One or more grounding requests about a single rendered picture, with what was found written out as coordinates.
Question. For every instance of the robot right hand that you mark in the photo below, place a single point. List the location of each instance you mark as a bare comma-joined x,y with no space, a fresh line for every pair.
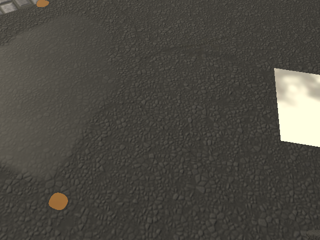
313,235

